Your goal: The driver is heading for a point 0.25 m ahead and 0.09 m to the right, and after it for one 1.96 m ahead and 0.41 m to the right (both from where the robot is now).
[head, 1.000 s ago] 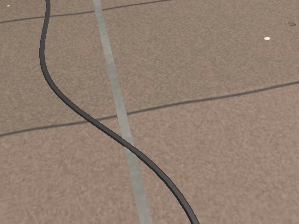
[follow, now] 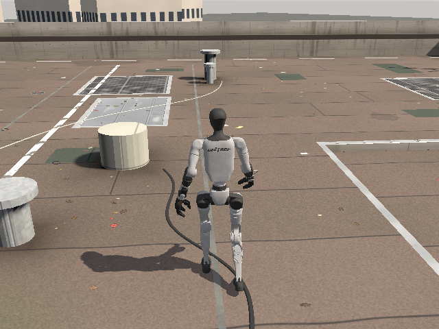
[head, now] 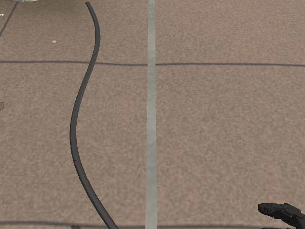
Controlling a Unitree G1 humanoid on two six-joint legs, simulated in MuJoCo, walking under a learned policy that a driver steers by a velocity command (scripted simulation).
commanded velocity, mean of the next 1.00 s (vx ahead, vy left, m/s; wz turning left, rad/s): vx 0.14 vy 0.00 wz -0.36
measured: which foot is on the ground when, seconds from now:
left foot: down 0.00-0.46, up 0.48-0.82, down 0.84-1.00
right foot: up 0.00-0.42, down 0.44-1.00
